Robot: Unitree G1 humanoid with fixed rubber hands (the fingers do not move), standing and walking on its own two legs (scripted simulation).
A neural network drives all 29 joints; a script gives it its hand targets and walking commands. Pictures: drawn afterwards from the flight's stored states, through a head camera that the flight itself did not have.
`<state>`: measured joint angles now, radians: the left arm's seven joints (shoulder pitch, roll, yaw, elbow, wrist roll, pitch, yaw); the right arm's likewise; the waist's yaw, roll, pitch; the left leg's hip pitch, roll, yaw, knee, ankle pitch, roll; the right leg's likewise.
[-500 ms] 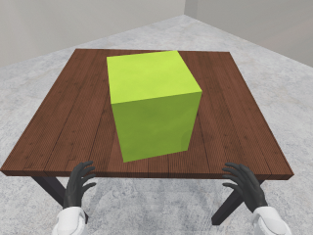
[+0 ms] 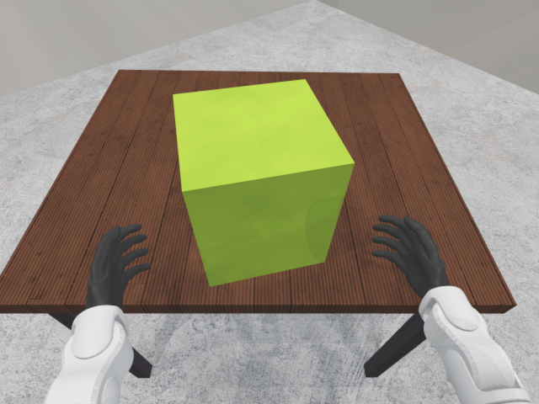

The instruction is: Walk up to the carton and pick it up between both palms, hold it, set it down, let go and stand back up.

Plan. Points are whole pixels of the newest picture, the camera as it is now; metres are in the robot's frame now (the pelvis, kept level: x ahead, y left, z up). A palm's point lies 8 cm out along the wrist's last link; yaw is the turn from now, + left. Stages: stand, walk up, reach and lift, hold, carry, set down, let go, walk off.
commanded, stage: reach and lift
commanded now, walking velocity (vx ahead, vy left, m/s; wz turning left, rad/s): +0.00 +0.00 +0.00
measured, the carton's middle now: (256, 186) +0.43 +0.05 +0.07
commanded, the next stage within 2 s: none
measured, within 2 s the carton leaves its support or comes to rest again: neither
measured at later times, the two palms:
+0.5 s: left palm (101, 244) +0.26 +0.22 +0.15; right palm (430, 216) +0.34 -0.19 +0.13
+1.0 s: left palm (85, 186) +0.31 +0.24 +0.19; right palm (405, 149) +0.41 -0.15 +0.18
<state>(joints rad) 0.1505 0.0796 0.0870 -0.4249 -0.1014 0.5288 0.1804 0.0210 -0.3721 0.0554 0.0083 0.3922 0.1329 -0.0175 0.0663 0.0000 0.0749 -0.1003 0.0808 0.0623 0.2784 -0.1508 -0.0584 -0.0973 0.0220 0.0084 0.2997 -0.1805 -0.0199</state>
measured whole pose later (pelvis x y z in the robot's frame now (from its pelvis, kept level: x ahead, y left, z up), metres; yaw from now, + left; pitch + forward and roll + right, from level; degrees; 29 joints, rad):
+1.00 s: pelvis -0.02 -0.01 +0.00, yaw +2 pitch +2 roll +0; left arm -0.59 0.20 0.22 -0.07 -0.15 0.91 0.19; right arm -0.80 -0.48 0.15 0.51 0.52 0.44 -0.06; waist 0.09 0.02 -0.01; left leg -0.25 0.09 0.02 0.34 -0.13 -0.07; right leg -0.22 0.03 -0.03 0.35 -0.17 -0.03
